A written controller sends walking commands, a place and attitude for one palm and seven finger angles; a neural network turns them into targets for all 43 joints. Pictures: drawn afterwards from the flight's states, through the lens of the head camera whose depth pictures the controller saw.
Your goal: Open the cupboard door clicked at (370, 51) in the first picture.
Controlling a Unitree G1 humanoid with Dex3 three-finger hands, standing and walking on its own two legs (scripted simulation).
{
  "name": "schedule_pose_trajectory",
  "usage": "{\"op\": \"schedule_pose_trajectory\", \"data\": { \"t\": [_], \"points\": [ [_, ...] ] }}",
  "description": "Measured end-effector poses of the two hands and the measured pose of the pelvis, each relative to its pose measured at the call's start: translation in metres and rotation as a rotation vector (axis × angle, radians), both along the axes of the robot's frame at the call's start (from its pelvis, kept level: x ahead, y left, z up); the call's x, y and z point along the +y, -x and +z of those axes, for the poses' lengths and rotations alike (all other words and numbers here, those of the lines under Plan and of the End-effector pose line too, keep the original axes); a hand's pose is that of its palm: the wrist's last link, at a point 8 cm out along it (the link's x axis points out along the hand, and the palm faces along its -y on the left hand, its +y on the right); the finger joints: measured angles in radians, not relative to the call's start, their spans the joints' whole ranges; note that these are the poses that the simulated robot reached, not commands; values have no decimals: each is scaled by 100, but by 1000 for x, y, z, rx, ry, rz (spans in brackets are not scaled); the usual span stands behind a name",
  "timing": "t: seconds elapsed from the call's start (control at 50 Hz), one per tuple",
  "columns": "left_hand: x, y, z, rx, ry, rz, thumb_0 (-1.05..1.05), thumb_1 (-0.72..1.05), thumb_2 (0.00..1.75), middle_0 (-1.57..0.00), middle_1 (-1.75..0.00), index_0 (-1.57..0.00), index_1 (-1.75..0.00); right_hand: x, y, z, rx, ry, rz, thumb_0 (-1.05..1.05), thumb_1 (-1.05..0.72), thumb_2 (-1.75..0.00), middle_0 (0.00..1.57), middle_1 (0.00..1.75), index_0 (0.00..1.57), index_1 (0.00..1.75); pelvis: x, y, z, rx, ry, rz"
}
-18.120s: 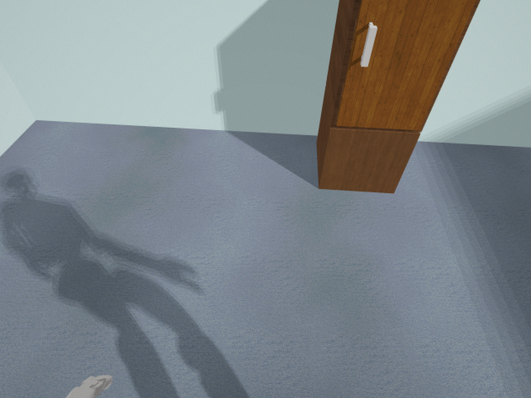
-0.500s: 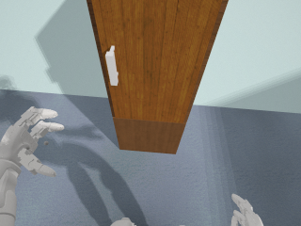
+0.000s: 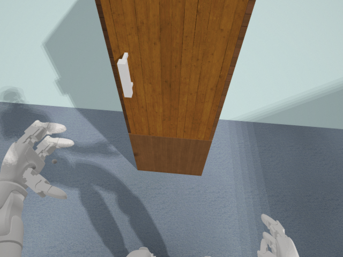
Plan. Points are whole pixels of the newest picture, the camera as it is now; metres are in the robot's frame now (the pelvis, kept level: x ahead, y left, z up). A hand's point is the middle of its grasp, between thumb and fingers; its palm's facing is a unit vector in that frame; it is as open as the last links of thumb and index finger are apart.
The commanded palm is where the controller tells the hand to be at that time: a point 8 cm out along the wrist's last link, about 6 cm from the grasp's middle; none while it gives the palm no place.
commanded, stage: move the hooked fingers beside the handle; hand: left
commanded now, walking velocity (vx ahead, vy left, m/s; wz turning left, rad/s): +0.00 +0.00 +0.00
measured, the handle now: (127, 75) +0.62 +0.18 +0.05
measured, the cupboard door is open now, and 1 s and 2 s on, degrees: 0 0 0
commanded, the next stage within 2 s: none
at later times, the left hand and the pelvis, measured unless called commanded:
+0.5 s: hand (77, 125) +0.39 +0.25 +0.07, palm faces -0.06 -1.00 -0.03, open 14.0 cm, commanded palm +0.37 +0.31 +0.07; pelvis +0.01 +0.00 -0.01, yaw -2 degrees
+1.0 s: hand (90, 103) +0.47 +0.25 +0.07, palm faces -0.08 -1.00 -0.02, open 14.0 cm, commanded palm +0.46 +0.30 +0.06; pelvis +0.00 +0.02 -0.02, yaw -2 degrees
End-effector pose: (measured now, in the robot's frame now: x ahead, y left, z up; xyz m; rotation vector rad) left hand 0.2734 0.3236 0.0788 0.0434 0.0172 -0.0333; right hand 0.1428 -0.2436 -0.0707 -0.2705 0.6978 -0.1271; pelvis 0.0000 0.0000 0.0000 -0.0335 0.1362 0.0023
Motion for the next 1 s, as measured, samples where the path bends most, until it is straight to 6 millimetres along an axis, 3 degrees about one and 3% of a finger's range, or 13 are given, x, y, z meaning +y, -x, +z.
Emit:
{"op": "schedule_pose_trajectory", "data": {
  "t": [0.16,0.38,0.74,1.0],
  "points": [
    [-2,-31,-4,4,9,-7,-1,-50,30,-30,-120,-30,-120,-7,8,-8,52,26,-9,1,-90,-90,20,30,20,30,-3,3,-3,18,2,7],
    [-13,-85,-3,14,17,-37,-1,-50,30,-30,-120,-30,-120,-17,43,-18,169,31,-87,1,-90,-90,20,30,20,30,0,-2,-5,58,-2,-14],
    [-5,-132,-7,6,23,-20,-1,-50,30,-30,-120,-30,-120,-17,83,-27,346,51,-156,1,-90,-90,20,30,20,30,8,-5,-10,108,8,-24],
    [-21,-184,-10,20,25,-46,-1,-50,30,-30,-120,-30,-120,-9,113,-35,459,60,-197,1,-90,-90,20,30,20,30,17,-1,-17,164,19,-27]
  ]
}}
